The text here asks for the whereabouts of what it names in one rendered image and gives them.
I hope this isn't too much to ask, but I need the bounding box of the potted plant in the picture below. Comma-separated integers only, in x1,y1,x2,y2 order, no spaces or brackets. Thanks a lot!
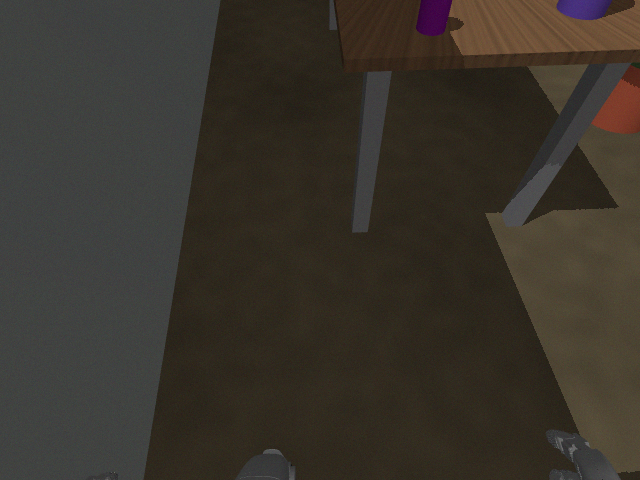
591,62,640,134

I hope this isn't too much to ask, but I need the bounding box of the right robot hand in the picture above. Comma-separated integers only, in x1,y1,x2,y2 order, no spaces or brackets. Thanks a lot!
546,429,621,480

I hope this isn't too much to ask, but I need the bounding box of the table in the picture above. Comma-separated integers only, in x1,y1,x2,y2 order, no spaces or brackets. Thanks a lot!
329,0,640,233

